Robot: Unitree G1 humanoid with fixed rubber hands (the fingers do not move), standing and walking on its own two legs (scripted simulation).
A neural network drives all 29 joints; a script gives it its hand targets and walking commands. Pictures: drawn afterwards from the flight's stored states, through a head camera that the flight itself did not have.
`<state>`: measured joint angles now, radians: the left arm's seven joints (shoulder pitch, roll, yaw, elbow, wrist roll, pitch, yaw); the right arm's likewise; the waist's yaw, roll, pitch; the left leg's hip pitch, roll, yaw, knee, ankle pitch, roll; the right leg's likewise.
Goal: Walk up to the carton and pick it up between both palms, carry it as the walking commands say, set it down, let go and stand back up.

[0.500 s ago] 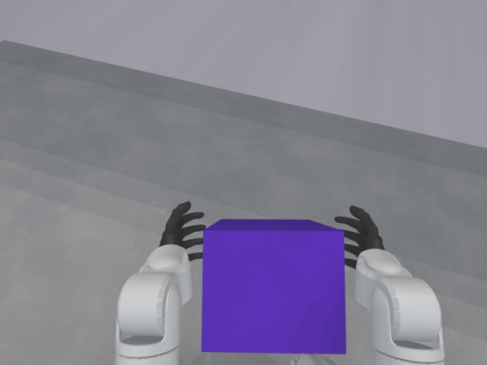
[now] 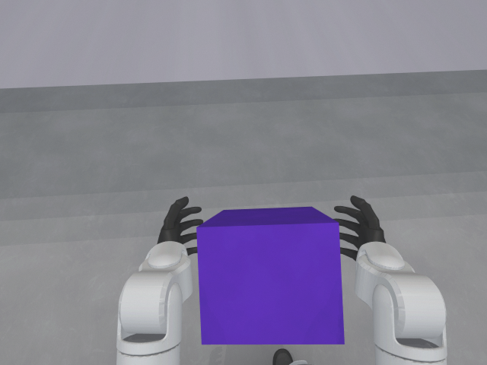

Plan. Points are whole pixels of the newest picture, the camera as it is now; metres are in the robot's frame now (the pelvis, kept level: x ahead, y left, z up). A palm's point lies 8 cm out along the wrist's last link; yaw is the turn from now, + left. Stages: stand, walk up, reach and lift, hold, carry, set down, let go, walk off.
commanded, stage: carry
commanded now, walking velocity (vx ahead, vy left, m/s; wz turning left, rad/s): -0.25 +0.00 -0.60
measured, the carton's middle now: (268, 260) +0.31 -0.01 -0.03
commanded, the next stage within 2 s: none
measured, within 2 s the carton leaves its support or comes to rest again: neither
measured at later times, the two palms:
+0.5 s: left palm (256, 362) +0.14 +0.02 +0.08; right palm out of the picture +0.03 -0.23 +0.08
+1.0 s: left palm out of the picture +0.02 +0.05 +0.10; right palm out of the picture -0.09 -0.19 +0.09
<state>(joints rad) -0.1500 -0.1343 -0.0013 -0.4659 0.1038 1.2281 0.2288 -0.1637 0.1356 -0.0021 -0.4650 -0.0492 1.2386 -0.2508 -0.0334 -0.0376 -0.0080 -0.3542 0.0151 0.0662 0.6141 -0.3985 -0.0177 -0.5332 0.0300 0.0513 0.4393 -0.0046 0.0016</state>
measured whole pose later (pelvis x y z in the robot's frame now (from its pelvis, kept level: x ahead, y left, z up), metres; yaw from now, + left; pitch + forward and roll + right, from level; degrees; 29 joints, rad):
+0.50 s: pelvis -0.16 +0.00 +0.00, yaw -19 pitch +4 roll +1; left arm -0.18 -0.14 0.00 -0.40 0.10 1.24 0.22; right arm -0.15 0.13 -0.01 -0.45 -0.06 1.27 -0.26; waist -0.05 0.01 0.01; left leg -0.65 0.08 0.06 1.18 -0.46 -0.07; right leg -0.47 -0.01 0.01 0.57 -0.18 -0.01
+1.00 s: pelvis -0.27 +0.03 +0.00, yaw -24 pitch +4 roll -1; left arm -0.17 -0.14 -0.01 -0.37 0.09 1.25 0.23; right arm -0.13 0.13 0.00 -0.39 -0.10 1.26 -0.25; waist 0.02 0.02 -0.09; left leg -0.43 0.09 0.08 0.61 -0.25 -0.01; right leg -0.36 -0.01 -0.08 0.54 -0.23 0.00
